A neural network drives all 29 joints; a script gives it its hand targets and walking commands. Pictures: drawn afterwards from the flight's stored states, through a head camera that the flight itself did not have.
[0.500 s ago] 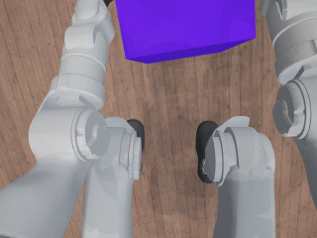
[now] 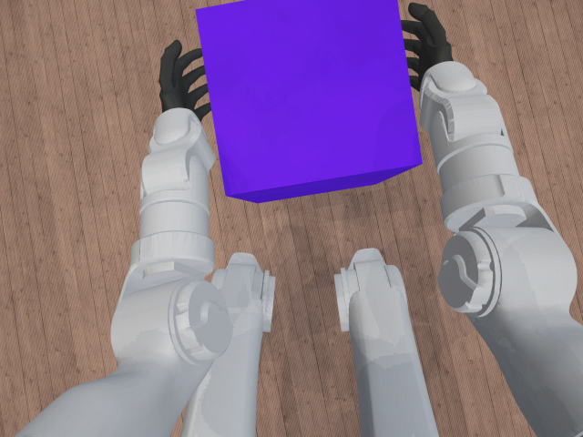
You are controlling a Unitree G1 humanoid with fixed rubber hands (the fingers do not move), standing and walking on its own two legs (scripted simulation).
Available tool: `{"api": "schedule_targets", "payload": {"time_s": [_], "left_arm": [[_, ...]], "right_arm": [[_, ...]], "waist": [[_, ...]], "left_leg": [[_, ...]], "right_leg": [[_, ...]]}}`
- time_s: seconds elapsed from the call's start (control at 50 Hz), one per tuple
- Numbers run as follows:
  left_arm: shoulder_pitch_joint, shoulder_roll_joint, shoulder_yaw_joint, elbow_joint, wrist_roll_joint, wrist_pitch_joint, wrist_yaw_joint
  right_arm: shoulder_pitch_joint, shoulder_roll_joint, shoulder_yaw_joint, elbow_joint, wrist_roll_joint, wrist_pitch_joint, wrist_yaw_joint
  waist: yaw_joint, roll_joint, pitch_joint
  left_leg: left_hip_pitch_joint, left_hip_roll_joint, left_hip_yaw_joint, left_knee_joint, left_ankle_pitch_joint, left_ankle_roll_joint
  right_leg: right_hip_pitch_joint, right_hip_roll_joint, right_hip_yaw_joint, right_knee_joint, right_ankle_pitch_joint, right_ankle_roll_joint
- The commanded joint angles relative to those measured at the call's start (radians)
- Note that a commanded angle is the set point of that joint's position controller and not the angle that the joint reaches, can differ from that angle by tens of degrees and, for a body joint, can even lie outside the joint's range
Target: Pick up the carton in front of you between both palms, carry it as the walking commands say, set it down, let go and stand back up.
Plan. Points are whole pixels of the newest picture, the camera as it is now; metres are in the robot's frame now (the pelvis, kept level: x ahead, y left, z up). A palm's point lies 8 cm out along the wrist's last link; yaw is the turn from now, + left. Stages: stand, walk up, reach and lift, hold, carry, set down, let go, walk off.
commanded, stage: reach and lift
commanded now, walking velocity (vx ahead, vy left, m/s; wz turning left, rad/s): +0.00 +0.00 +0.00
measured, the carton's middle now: (307, 118) +0.51 -0.02 -0.15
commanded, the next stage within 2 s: none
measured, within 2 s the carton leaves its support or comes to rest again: neither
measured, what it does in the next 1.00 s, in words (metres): rises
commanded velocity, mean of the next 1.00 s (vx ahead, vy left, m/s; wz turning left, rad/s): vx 0.00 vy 0.00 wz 0.00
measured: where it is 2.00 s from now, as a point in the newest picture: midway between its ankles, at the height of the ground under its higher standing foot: (305, 343)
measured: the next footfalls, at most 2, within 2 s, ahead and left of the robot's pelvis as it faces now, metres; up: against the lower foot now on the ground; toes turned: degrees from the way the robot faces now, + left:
none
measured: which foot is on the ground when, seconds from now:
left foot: down 0.00-1.00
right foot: down 0.00-1.00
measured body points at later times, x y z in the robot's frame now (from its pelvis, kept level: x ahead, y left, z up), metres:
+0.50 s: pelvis +0.03 +0.00 +0.12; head +0.24 -0.03 +0.52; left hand +0.48 +0.14 +0.07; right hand +0.50 -0.16 +0.06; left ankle +0.12 +0.14 -0.41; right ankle +0.12 -0.12 -0.41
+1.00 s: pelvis +0.08 +0.01 +0.26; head +0.18 -0.01 +0.70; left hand +0.45 +0.15 +0.23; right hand +0.44 -0.16 +0.21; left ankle +0.12 +0.14 -0.41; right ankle +0.12 -0.12 -0.41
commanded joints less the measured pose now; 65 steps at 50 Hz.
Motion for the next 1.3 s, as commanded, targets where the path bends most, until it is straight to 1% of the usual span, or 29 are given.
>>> {"api": "schedule_targets", "payload": {"time_s": [0.0,0.04,0.06,0.12,0.2,0.28,0.34,0.42,0.56,0.66,0.84,0.94,1.1,1.28], "left_arm": [[-0.727,-0.919,-0.485,0.040,-0.085,0.013,-0.248],[-0.719,-0.940,-0.504,0.033,-0.091,0.017,-0.259],[-0.714,-0.956,-0.523,0.026,-0.099,0.020,-0.262],[-0.689,-0.993,-0.583,-0.001,-0.126,0.028,-0.271],[-0.631,-1.033,-0.668,-0.043,-0.168,0.041,-0.279],[-0.548,-1.058,-0.725,-0.066,-0.194,0.050,-0.285],[-0.483,-1.070,-0.746,-0.064,-0.199,0.051,-0.291],[-0.400,-1.079,-0.753,-0.043,-0.191,0.043,-0.298],[-0.268,-1.090,-0.745,-0.004,-0.162,0.020,-0.305],[-0.170,-1.099,-0.746,0.009,-0.140,0.007,-0.309],[0.012,-1.112,-0.783,-0.006,-0.120,-0.003,-0.316],[0.119,-1.119,-0.818,-0.025,-0.117,0.001,-0.318],[0.283,-1.112,-0.872,-0.078,-0.121,0.043,-0.326],[0.422,-1.116,-0.939,-0.192,-0.158,0.162,-0.351]], "right_arm": [[-0.527,1.086,0.255,-0.060,0.094,-0.041,0.234],[-0.520,1.092,0.253,-0.080,0.088,-0.040,0.235],[-0.514,1.101,0.263,-0.092,0.089,-0.038,0.234],[-0.500,1.131,0.309,-0.152,0.107,-0.032,0.233],[-0.472,1.181,0.397,-0.242,0.148,-0.019,0.230],[-0.414,1.225,0.469,-0.301,0.182,-0.008,0.226],[-0.359,1.254,0.497,-0.316,0.191,-0.006,0.222],[-0.279,1.282,0.503,-0.306,0.186,-0.014,0.214],[-0.151,1.303,0.477,-0.278,0.157,-0.041,0.201],[-0.068,1.315,0.475,-0.284,0.140,-0.058,0.197],[0.086,1.331,0.521,-0.342,0.132,-0.071,0.199],[0.186,1.334,0.557,-0.375,0.134,-0.067,0.202],[0.344,1.330,0.605,-0.439,0.144,-0.023,0.207],[0.469,1.327,0.673,-0.577,0.183,0.099,0.220]], "waist": [[0.001,-0.095,-0.967],[-0.011,-0.074,-1.013],[-0.020,-0.067,-1.040],[-0.031,-0.052,-1.126],[-0.031,-0.061,-1.221],[-0.023,-0.082,-1.233],[-0.018,-0.093,-1.192],[-0.014,-0.094,-1.109],[-0.015,-0.067,-0.973],[-0.017,-0.053,-0.904],[-0.019,-0.045,-0.801],[-0.023,-0.041,-0.726],[-0.025,-0.030,-0.582],[-0.029,-0.021,-0.419]], "left_leg": [[0.468,-0.076,0.175,-0.221,0.088,0.061],[0.503,-0.078,0.173,-0.250,0.104,0.056],[0.525,-0.079,0.173,-0.263,0.113,0.054],[0.588,-0.080,0.172,-0.299,0.148,0.047],[0.667,-0.082,0.165,-0.345,0.202,0.040],[0.731,-0.082,0.153,-0.398,0.236,0.039],[0.766,-0.081,0.142,-0.443,0.243,0.041],[0.809,-0.079,0.128,-0.508,0.239,0.045],[0.926,-0.072,0.098,-0.642,0.228,0.052],[1.030,-0.063,0.073,-0.742,0.240,0.057],[1.252,-0.041,0.026,-0.929,0.308,0.065],[1.403,-0.027,0.003,-1.042,0.375,0.067],[1.648,-0.005,-0.026,-1.227,0.517,0.069],[1.886,0.018,-0.035,-1.415,0.626,0.070]], "right_leg": [[0.581,0.041,-0.164,-0.267,0.056,-0.044],[0.622,0.042,-0.164,-0.292,0.078,-0.046],[0.647,0.043,-0.166,-0.305,0.092,-0.047],[0.733,0.045,-0.168,-0.334,0.142,-0.044],[0.859,0.049,-0.168,-0.373,0.211,-0.034],[0.953,0.052,-0.162,-0.422,0.251,-0.025],[1.000,0.053,-0.155,-0.468,0.261,-0.020],[1.053,0.054,-0.140,-0.536,0.262,-0.018],[1.156,0.051,-0.107,-0.668,0.252,-0.024],[1.252,0.043,-0.083,-0.764,0.260,-0.030],[1.450,0.024,-0.046,-0.940,0.317,-0.036],[1.565,0.014,-0.031,-1.048,0.371,-0.040],[1.758,-0.001,-0.013,-1.228,0.491,-0.041],[1.979,-0.019,-0.007,-1.422,0.579,-0.036]]}}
